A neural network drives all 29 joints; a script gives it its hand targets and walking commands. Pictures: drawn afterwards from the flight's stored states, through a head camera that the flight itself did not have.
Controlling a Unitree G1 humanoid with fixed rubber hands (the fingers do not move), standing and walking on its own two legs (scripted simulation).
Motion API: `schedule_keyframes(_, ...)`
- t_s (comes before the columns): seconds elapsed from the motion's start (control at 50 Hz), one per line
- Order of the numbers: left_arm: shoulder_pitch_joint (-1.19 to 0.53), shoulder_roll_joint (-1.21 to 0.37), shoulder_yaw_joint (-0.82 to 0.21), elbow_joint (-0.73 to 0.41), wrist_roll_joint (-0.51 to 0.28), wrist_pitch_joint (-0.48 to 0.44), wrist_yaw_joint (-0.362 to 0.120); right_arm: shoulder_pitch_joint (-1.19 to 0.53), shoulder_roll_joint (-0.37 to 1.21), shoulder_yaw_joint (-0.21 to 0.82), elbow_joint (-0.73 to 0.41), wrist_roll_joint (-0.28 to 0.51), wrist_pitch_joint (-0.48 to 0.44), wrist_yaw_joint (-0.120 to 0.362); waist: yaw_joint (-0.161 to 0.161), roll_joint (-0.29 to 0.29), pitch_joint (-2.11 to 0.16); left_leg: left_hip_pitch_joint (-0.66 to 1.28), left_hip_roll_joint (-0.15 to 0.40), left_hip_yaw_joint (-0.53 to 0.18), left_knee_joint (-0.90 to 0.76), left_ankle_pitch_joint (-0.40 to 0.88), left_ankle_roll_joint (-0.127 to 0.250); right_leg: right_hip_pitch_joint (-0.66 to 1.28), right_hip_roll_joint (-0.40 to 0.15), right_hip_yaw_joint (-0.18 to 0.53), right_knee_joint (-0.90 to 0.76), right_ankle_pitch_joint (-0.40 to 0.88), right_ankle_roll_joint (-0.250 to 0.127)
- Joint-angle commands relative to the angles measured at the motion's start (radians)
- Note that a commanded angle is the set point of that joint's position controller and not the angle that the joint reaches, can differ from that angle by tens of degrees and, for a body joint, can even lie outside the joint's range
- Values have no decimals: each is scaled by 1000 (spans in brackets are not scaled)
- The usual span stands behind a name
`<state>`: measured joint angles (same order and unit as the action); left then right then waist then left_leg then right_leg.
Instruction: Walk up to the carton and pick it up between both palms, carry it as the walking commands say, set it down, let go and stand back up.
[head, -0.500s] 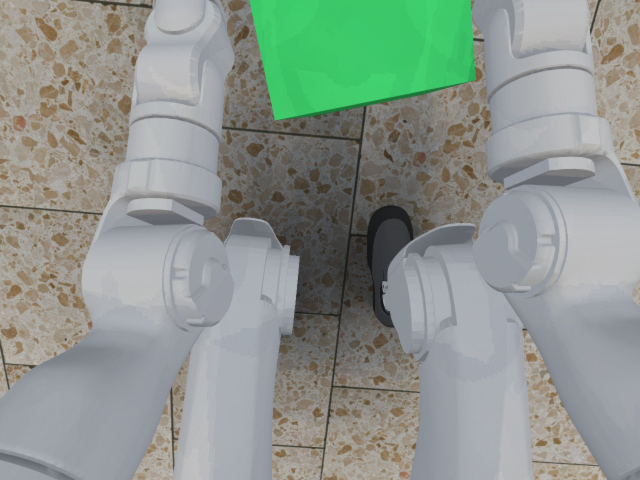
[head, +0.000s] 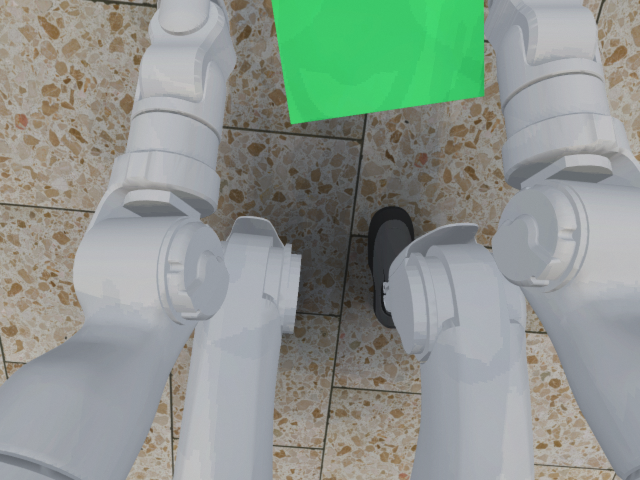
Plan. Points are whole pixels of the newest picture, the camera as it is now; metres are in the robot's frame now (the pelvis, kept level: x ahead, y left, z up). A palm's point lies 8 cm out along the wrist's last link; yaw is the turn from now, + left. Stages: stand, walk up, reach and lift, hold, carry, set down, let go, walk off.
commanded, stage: set down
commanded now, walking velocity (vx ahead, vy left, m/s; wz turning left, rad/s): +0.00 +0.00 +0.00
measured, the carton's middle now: out of the picture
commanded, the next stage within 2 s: let go in 1.54 s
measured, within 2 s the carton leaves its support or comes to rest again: neither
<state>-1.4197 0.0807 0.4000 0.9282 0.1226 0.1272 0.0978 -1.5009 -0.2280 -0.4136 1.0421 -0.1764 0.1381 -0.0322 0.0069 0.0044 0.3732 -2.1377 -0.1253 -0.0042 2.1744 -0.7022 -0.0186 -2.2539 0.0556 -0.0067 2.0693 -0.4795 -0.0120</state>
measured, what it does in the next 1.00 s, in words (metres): rises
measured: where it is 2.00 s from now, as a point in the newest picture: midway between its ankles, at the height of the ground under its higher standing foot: (326, 302)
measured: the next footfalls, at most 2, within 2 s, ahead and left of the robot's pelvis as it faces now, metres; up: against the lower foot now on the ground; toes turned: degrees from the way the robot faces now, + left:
none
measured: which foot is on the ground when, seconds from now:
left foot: down 0.00-1.00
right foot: down 0.00-1.00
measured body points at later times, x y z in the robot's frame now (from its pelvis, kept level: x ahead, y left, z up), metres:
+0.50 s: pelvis -0.01 +0.00 +0.01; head +0.36 -0.01 +0.26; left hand +0.56 +0.15 -0.14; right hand +0.57 -0.18 -0.15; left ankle +0.08 +0.11 -0.36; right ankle +0.13 -0.11 -0.36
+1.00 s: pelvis +0.02 -0.01 +0.12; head +0.35 -0.02 +0.43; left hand +0.57 +0.18 +0.02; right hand +0.58 -0.19 +0.01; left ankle +0.08 +0.11 -0.36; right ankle +0.13 -0.11 -0.36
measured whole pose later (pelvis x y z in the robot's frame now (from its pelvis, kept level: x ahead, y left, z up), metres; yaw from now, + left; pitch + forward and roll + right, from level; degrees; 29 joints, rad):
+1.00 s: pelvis +0.02 -0.01 +0.12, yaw +2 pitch +41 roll +4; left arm -1.23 0.24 0.21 0.88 -0.09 0.17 0.13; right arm -1.28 -0.32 -0.24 0.98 0.03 0.17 -0.09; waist 0.02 -0.01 0.08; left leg -1.83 -0.12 0.00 1.75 -0.64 -0.03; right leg -1.94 0.05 0.04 1.71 -0.48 -0.01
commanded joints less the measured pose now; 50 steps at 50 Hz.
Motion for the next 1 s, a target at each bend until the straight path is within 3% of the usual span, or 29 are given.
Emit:
schedule_keyframes(0.0, -263, 289, -90, -16, -46, -56, 55, -281, -178, 158, 3, 102, -63, -57, 69, -19, -1065, 339, 21, 30, -191, 360, -29, 727, 9, 26, -10, 256, 49)
schedule_keyframes(0.08, -272, 263, -191, 21, -174, -55, 46, -280, -190, 236, 60, 181, -72, -63, 30, -56, -1092, 301, 30, 20, -183, 369, -24, 779, -3, 35, 0, 295, 39)
schedule_keyframes(0.14, -305, 252, -269, 11, -253, -59, 36, -268, -215, 250, 102, 220, -76, -62, -18, -26, -1096, 302, 38, 11, -181, 371, -29, 756, -11, 38, 10, 299, 25)
schedule_keyframes(0.2, -313, 260, -305, -13, -293, -60, 37, -287, -257, 252, 60, 244, -90, -67, -38, -9, -1200, 350, 43, 2, -184, 418, -34, 777, -17, 33, 11, 330, 18)
schedule_keyframes(0.24, -294, 282, -302, -38, -298, -58, 46, -291, -276, 252, 8, 256, -93, -73, -29, -17, -1313, 393, 40, 2, -190, 460, -33, 830, -16, 26, 11, 368, 18)
schedule_keyframes(0.32, -285, 327, -262, -126, -281, -47, 74, -293, -282, 257, -86, 275, -78, -87, 21, -41, -1509, 458, 31, 18, -214, 492, -27, 935, -5, 17, -11, 403, 19)
schedule_keyframes(0.38, -294, 331, -257, -177, -288, -22, 85, -321, -279, 278, -166, 298, -54, -94, 45, -60, -1602, 486, 27, 32, -245, 452, -16, 991, 0, 10, -47, 368, 20)
schedule_keyframes(0.46, -323, 321, -256, -182, -309, 34, 90, -387, -286, 289, -226, 306, -10, -102, 51, -96, -1576, 465, 30, 42, -308, 317, -1, 1038, 4, 4, -118, 244, 16)
schedule_keyframes(0.54, -344, 311, -235, -157, -306, 71, 85, -386, -278, 261, -163, 268, 28, -106, 32, -108, -1446, 401, 36, 42, -374, 198, 1, 1053, 9, 11, -187, 152, 8)
schedule_keyframes(0.62, -262, 275, -215, -78, -284, 80, 66, -292, -232, 235, -74, 224, 38, -100, 8, -120, -1365, 364, 36, 50, -423, 205, -2, 1077, 15, 15, -240, 182, 5)
schedule_keyframes(0.7, -96, 231, -168, 55, -210, 65, 39, -113, -149, 210, 53, 182, 31, -76, 24, -109, -1220, 321, 34, 57, -486, 237, -5, 1023, 18, 22, -302, 221, 9)
schedule_keyframes(0.76, -9, 207, -121, 51, -151, 35, 25, -9, -86, 195, 61, 167, 15, -52, 45, -100, -1206, 339, 28, 61, -530, 329, -9, 1030, 21, 32, -344, 327, 11)
schedule_keyframes(0.82, -1, 198, -111, -24, -150, 10, 15, -11, -71, 205, -38, 192, -2, -38, 55, -115, -1298, 367, 23, 61, -576, 416, -10, 1130, 22, 44, -388, 455, 12)
schedule_keyframes(0.94, -76, 224, -198, -302, -262, 20, 11, -152, -165, 256, -432, 235, -2, -62, 14, -176, -1681, 503, 0, 59, -659, 539, -20, 1526, 19, 48, -474, 654, 16)
schedule_keyframes(0.98, -47, 226, -216, -279, -282, 49, 8, -133, -188, 258, -407, 220, 26, -67, 3, -176, -1649, 509, -4, 63, -708, 492, -22, 1562, 15, 44, -520, 605, 16)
